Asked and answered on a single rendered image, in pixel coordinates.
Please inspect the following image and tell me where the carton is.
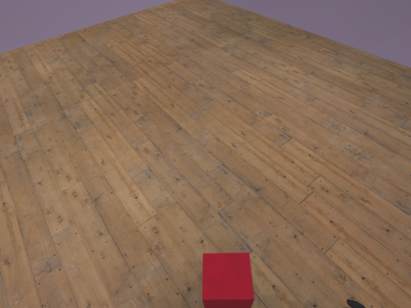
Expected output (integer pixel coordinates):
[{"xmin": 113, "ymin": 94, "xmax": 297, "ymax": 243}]
[{"xmin": 202, "ymin": 253, "xmax": 254, "ymax": 308}]

